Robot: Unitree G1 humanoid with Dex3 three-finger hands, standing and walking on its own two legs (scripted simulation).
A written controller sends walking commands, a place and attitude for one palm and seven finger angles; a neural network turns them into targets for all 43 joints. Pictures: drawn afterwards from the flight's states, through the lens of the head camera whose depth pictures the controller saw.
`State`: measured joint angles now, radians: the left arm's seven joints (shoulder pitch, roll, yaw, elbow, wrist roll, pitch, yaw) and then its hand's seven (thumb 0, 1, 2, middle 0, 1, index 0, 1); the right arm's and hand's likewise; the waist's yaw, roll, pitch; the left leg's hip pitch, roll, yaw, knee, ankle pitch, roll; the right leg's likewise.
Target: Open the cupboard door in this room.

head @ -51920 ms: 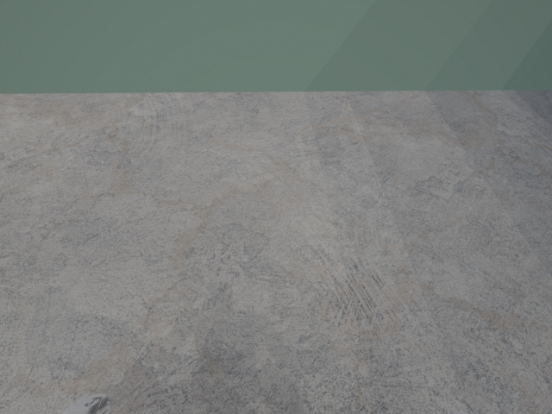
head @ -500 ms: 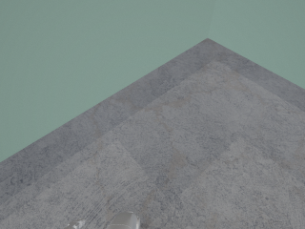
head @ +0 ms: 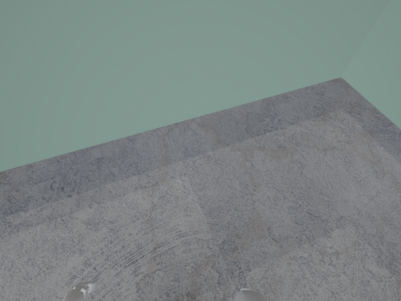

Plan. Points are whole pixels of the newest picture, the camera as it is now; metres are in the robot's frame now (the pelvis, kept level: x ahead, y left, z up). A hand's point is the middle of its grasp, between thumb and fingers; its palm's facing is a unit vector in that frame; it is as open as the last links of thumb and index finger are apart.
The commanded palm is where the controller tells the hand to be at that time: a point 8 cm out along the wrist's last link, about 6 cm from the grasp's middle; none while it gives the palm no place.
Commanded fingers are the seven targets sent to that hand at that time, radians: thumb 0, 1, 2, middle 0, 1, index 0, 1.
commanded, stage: turn to face it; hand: left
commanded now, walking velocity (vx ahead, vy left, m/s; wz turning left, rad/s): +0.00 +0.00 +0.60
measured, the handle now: out of the picture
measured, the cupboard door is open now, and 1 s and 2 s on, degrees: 46 46 46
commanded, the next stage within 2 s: take the last steps up to it in 1.78 s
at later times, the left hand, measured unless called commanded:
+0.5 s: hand out of the picture -0.02 +0.20 -0.19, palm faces +0.35 -0.91 -0.21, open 7.4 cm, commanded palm none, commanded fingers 0.00 0.90 0.90 -0.20 -0.30 -0.20 -0.30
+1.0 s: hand out of the picture -0.02 +0.18 -0.15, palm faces +0.57 -0.77 -0.28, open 7.4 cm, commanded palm none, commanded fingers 0.00 0.90 0.90 -0.20 -0.30 -0.20 -0.30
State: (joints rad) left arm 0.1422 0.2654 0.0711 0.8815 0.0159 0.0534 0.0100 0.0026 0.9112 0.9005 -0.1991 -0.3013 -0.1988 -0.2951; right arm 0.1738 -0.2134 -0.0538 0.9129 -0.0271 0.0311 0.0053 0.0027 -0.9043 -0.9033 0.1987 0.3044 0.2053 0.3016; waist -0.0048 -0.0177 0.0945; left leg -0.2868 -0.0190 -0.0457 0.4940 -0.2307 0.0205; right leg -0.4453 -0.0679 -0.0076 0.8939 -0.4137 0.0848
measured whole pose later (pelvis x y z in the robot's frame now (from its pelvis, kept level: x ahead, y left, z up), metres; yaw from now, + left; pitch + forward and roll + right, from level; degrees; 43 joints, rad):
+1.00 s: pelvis +0.02 -0.05 +0.00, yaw +37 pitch +0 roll +1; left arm 0.17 0.20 0.03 0.85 0.02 0.01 0.02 0.00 0.91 0.90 -0.20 -0.30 -0.20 -0.30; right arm 0.16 -0.25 -0.09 0.94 -0.02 0.08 0.03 0.01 -0.91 -0.90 0.20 0.30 0.20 0.30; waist -0.03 0.02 0.11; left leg -0.50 -0.03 -0.02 1.11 -0.45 -0.05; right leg -0.22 -0.07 -0.10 0.52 -0.30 0.00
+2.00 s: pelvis +0.01 -0.02 -0.01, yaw +66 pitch +0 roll +0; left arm 0.27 0.20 0.05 0.96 0.02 0.01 0.01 0.00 0.91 0.90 -0.20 -0.30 -0.21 -0.30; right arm 0.15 -0.21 -0.06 0.98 -0.02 0.03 0.02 0.00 -0.91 -0.90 0.19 0.30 0.20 0.30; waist 0.02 -0.04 0.08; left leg -0.25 0.00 0.04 0.54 -0.30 -0.01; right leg -0.23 -0.12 -0.16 0.60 -0.36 0.03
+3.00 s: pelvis +0.03 +0.27 +0.00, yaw +70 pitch +0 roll +1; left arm 0.22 0.18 0.06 1.04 0.03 -0.01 -0.01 0.00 0.92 0.90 -0.20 -0.30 -0.20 -0.29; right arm 0.25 -0.16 -0.05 1.04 -0.03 -0.07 -0.02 -0.01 -0.94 -0.90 0.20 0.30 0.20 0.30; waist 0.02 -0.04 0.05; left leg -0.16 -0.01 0.19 0.37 -0.22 0.06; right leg -0.51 -0.11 -0.09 0.93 -0.29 0.00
